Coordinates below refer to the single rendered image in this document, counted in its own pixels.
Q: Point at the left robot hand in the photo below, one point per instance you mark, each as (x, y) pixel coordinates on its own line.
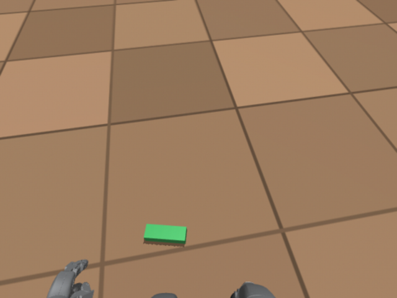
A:
(64, 285)

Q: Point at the carton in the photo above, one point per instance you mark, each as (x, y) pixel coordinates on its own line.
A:
(165, 233)

